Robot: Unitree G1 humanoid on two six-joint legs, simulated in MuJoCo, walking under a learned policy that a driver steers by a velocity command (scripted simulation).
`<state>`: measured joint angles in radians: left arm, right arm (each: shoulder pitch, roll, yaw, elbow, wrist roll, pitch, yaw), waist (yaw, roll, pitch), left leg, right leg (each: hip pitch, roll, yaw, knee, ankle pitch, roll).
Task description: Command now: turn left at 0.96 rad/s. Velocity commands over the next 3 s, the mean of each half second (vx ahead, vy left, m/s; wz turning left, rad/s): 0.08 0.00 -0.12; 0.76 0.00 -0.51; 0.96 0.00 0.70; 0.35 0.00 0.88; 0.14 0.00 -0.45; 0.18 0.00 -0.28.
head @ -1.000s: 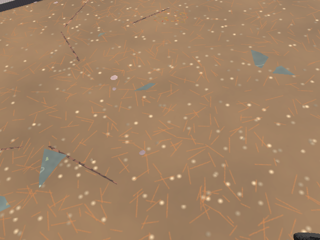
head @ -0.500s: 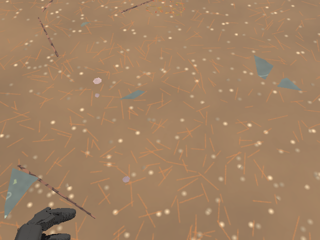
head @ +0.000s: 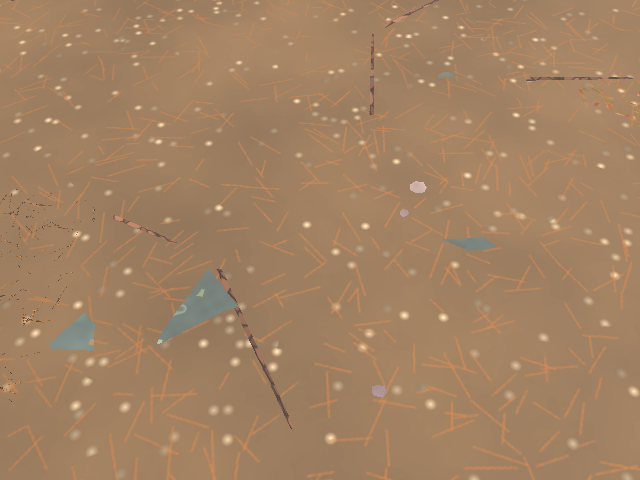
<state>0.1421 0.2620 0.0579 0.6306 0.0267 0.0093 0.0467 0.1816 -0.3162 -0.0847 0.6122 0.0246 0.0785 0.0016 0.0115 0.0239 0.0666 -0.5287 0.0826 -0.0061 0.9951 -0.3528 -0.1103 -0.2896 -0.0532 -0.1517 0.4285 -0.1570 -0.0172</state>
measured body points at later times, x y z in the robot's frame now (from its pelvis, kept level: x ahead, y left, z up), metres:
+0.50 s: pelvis +0.02 +0.04 +0.01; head +0.03 +0.04 +0.46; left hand +0.16 +0.31 -0.10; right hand +0.13 -0.24 -0.10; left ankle -0.01 +0.14 -0.74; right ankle +0.01 -0.10 -0.67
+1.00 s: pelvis +0.22 -0.18 -0.01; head +0.23 -0.21 +0.44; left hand +0.38 +0.04 -0.12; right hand +0.23 -0.48 -0.14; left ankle +0.29 +0.00 -0.62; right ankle +0.16 -0.22 -0.74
